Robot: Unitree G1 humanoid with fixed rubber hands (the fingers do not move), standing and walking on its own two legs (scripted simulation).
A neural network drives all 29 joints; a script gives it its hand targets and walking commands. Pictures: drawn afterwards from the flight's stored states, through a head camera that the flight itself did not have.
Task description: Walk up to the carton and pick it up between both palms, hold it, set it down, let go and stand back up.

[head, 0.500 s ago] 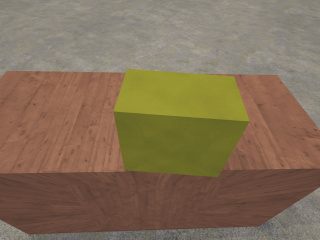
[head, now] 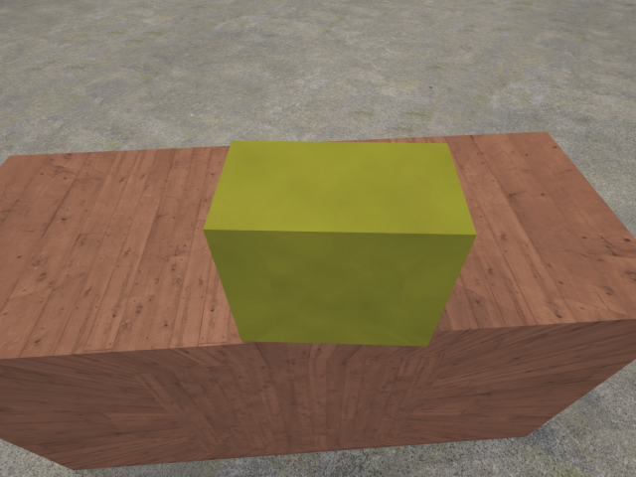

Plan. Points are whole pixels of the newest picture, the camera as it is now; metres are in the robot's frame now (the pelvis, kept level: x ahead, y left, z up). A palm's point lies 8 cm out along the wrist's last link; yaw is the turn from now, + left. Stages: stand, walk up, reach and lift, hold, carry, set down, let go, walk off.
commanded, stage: walk up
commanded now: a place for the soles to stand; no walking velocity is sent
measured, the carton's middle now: (336, 250) +0.41 -0.01 +0.06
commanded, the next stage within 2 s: reach and lift in 1.36 s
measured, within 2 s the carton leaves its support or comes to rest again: neither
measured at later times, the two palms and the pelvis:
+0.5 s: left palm out of the picture +0.05 +0.27 -0.12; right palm out of the picture +0.04 -0.28 -0.12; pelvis -0.03 -0.01 +0.00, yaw +0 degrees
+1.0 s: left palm out of the picture +0.05 +0.27 -0.12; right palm out of the picture +0.05 -0.28 -0.12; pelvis -0.02 -0.01 +0.00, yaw +1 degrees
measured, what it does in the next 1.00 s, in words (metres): stands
